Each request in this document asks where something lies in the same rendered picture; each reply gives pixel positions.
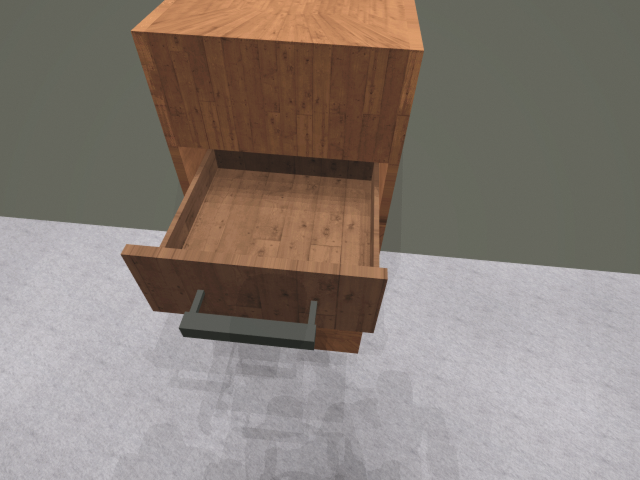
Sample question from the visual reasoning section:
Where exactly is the cabinet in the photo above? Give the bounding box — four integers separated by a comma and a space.
131, 0, 424, 354

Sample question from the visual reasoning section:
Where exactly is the drawer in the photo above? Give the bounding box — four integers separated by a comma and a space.
121, 149, 388, 333

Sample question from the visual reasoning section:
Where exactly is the handle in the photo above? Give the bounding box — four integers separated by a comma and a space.
179, 290, 317, 350

